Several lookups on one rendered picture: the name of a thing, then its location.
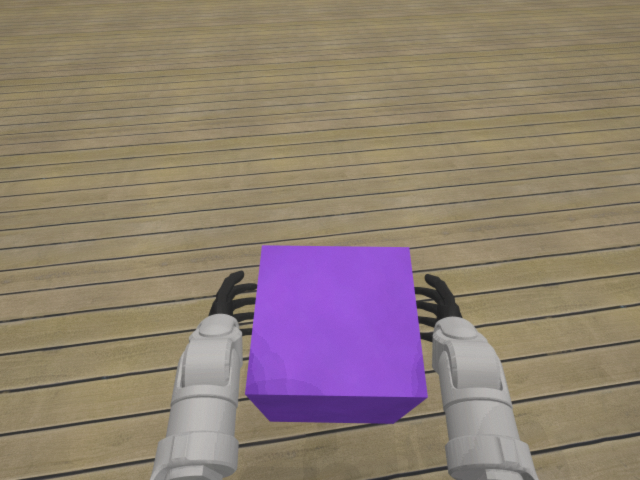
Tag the left robot forearm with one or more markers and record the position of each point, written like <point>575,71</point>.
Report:
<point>200,442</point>

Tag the robot left hand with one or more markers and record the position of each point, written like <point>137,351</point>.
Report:
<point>224,303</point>

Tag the right robot forearm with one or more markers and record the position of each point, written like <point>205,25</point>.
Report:
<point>484,443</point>

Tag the carton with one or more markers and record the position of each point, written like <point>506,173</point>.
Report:
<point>335,335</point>

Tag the robot right hand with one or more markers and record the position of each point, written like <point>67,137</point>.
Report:
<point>445,307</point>

